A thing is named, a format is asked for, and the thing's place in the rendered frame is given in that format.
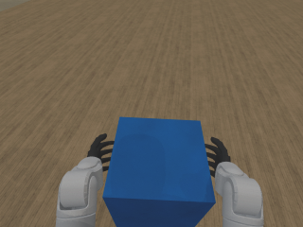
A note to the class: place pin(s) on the right robot forearm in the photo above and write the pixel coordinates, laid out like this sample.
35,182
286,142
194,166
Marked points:
242,204

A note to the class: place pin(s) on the carton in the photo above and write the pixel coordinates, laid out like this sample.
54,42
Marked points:
158,174

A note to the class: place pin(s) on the robot right hand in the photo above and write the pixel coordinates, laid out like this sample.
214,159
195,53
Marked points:
221,154

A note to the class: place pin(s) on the left robot forearm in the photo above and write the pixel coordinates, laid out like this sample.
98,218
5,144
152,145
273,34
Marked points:
78,194

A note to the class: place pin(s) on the robot left hand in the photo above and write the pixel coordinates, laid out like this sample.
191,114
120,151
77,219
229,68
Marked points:
95,150

